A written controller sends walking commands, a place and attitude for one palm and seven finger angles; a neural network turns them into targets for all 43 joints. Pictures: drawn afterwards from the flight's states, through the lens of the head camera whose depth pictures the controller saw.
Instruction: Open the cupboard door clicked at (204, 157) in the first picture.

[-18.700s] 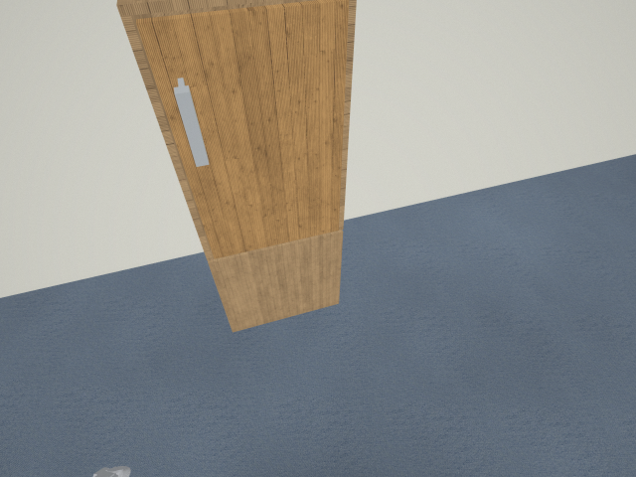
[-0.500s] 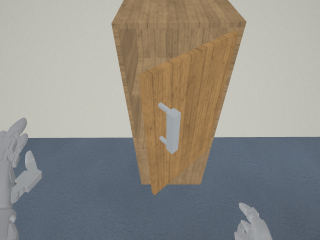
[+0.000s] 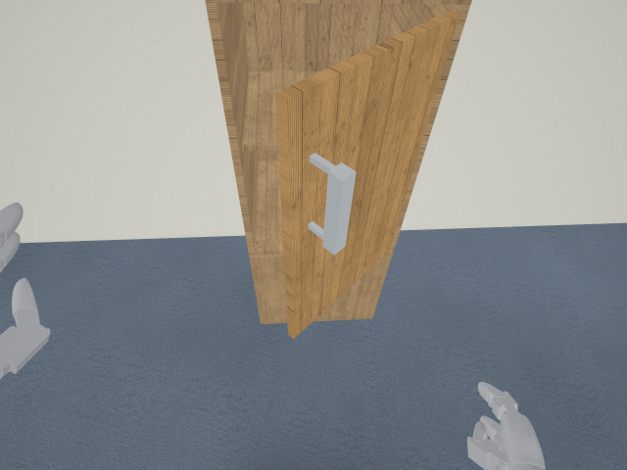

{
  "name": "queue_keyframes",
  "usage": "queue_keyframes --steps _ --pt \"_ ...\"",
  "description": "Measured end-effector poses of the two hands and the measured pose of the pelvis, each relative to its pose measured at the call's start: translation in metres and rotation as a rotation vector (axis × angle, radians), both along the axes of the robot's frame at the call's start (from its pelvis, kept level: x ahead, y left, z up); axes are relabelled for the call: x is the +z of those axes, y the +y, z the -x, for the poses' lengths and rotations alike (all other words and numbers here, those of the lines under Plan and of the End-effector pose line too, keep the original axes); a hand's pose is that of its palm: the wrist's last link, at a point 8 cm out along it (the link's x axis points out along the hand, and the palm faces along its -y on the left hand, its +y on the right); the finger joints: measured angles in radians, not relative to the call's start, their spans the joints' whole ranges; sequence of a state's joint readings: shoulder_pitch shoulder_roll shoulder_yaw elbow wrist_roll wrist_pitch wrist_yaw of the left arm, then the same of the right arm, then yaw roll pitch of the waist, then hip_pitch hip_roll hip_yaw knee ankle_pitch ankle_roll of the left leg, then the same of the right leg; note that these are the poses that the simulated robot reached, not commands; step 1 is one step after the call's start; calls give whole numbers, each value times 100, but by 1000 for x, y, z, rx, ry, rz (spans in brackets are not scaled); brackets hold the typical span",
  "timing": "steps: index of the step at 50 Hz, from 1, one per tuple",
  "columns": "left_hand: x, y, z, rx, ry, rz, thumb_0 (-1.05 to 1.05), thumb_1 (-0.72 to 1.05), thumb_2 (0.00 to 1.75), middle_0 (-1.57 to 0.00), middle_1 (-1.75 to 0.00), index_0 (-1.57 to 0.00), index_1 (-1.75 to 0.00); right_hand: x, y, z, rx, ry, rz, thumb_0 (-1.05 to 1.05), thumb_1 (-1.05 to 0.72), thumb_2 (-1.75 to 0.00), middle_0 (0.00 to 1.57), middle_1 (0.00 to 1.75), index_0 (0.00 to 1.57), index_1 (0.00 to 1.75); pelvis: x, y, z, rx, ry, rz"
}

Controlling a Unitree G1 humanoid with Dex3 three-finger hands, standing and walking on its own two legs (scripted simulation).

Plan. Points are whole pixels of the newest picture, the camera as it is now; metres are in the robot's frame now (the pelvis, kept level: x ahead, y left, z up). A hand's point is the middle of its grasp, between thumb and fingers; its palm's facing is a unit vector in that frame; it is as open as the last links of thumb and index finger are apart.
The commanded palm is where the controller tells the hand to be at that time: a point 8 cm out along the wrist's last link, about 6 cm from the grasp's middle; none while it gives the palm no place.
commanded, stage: step back with the hand held close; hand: left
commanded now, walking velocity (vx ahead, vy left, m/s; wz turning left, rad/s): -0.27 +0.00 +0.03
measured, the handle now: (326, 205) +0.45 +0.02 +0.09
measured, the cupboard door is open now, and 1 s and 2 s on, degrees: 42 42 42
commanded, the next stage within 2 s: stop stepping back and stand still in 0.60 s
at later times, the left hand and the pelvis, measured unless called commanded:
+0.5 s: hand out of the picture +0.09 +0.30 +0.17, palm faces +0.52 -0.75 -0.41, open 7.4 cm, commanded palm +0.01 +0.33 +0.18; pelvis -0.10 +0.02 -0.01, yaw +4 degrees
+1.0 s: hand out of the picture +0.01 +0.27 +0.16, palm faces +0.40 -0.83 -0.39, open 7.4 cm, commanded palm -0.06 +0.30 +0.18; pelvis -0.21 +0.01 -0.01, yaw -2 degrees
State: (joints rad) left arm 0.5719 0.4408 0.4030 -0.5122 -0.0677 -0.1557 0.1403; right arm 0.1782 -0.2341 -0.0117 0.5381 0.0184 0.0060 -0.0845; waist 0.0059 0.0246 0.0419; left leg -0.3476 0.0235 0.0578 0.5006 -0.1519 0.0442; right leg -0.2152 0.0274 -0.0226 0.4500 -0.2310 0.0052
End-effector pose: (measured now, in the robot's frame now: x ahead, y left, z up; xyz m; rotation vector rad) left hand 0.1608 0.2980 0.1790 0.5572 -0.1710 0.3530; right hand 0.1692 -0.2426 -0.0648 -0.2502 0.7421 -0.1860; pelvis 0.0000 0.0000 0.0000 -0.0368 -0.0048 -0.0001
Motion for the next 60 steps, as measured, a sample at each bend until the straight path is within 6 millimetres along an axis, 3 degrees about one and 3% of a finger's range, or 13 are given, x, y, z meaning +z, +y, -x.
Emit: queue_keyframes --steps 8,17,22,26,32,37,40,45,50,53,56,60 --pt "-1 15 45 43 -47 -43 2 88 90 -21 -30 -22 -31 -12 18 38 45 -6 -5 1 -90 -90 20 30 21 30 -9 7 34 38 -10 12" --pt "0 17 106 113 -121 -27 2 88 90 -21 -30 -22 -31 -26 30 69 119 31 -11 1 -90 -90 20 30 21 30 -13 8 66 78 -22 7" --pt "-5 30 114 95 -185 8 1 88 90 -21 -30 -22 -31 -22 34 84 105 20 36 2 -90 -90 20 30 21 30 -17 19 86 85 -25 22" --pt "2 40 121 78 -185 -14 2 88 90 -21 -30 -22 -31 -9 42 97 97 -27 20 2 -90 -90 20 30 21 30 -11 20 106 70 -19 44" --pt "13 25 141 10 -202 38 2 89 90 -21 -30 -21 -31 7 49 122 109 -70 -12 1 -90 -90 20 30 21 30 -1 17 132 12 38 56" --pt "11 4 159 -75 -198 -4 2 89 90 -21 -30 -21 -31 -2 41 149 110 -93 -36 1 -90 -90 20 30 21 30 -12 6 168 -44 76 4" --pt "8 -5 168 -119 -178 -22 1 89 90 -21 -30 -21 -31 -14 29 177 74 -63 -34 1 -90 -90 20 30 21 30 -16 7 186 -60 35 21" --pt "-2 2 182 -109 -152 6 1 88 90 -21 -30 -22 -31 -21 8 234 -53 -6 1 1 -90 -90 20 30 21 30 -19 9 185 -53 -16 8" --pt "-6 9 193 -44 -141 49 1 88 90 -21 -30 -22 -31 -20 -3 279 -97 30 24 2 -90 -90 20 30 21 30 -12 6 208 -31 -22 -8" --pt "1 4 213 -52 -118 19 2 88 90 -21 -30 -22 -31 -19 -5 297 -88 47 10 2 -90 -90 20 30 20 30 -8 4 223 -14 -14 -7" --pt "6 0 233 -62 -122 0 2 88 90 -21 -30 -22 -31 -20 -7 310 -88 84 11 2 -90 -90 20 30 20 30 -5 6 226 -46 -4 -19" --pt "4 11 238 -21 -169 5 1 88 90 -21 -30 -22 -31 -24 -6 312 -79 92 40 2 -90 -90 20 30 21 30 -8 14 225 -29 -2 -19"
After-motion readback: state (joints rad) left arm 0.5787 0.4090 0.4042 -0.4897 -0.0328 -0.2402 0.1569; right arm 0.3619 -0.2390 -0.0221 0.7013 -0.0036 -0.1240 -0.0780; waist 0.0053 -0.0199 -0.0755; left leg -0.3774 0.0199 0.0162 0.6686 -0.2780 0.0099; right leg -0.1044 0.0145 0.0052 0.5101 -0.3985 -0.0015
